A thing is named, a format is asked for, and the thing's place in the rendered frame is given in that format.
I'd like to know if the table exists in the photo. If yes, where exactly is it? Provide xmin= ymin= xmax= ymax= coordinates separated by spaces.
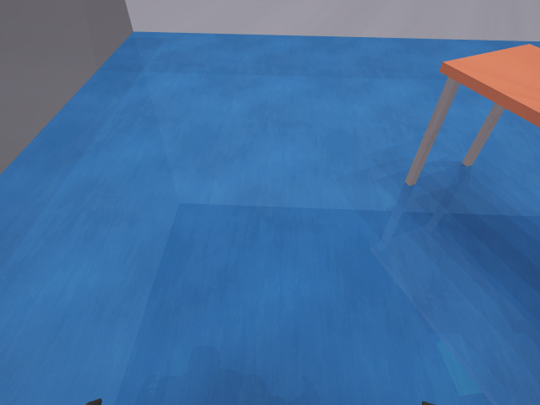
xmin=405 ymin=44 xmax=540 ymax=186

